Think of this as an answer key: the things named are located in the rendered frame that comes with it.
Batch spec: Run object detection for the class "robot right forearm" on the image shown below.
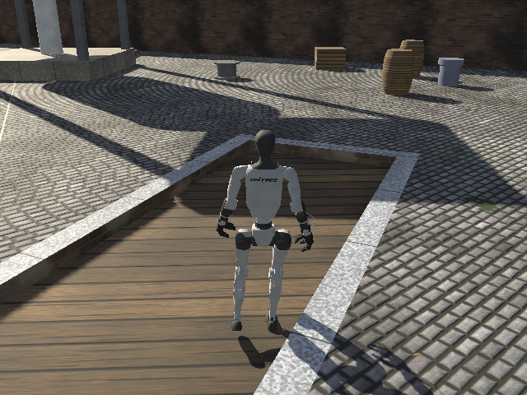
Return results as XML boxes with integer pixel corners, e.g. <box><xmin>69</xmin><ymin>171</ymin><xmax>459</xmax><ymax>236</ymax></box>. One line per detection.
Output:
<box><xmin>295</xmin><ymin>200</ymin><xmax>311</xmax><ymax>236</ymax></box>

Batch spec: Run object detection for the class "robot left forearm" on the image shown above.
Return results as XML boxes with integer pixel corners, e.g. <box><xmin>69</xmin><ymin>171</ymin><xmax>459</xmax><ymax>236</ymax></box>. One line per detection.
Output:
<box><xmin>217</xmin><ymin>197</ymin><xmax>233</xmax><ymax>225</ymax></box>

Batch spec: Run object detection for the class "left robot hand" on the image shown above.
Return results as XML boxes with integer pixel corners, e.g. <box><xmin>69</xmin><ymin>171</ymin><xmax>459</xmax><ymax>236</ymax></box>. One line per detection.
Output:
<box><xmin>216</xmin><ymin>222</ymin><xmax>236</xmax><ymax>238</ymax></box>

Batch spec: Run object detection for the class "robot torso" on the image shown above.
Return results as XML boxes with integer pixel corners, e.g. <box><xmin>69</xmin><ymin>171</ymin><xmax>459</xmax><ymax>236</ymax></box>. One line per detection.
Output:
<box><xmin>245</xmin><ymin>161</ymin><xmax>283</xmax><ymax>247</ymax></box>

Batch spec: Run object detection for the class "right robot upper arm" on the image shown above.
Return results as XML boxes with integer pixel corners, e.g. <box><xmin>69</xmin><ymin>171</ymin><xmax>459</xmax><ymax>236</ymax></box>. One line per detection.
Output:
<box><xmin>282</xmin><ymin>166</ymin><xmax>303</xmax><ymax>213</ymax></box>

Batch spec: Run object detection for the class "left robot upper arm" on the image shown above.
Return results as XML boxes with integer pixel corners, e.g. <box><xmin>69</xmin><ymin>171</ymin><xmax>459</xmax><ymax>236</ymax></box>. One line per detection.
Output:
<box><xmin>224</xmin><ymin>165</ymin><xmax>248</xmax><ymax>211</ymax></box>

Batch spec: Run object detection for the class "right robot hand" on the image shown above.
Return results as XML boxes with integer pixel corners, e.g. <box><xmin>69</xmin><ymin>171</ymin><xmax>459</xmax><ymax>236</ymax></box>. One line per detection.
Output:
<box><xmin>294</xmin><ymin>232</ymin><xmax>314</xmax><ymax>252</ymax></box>

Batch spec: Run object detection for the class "robot left shin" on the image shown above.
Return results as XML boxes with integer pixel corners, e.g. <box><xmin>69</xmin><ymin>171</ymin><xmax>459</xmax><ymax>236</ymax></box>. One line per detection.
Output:
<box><xmin>233</xmin><ymin>266</ymin><xmax>245</xmax><ymax>321</ymax></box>

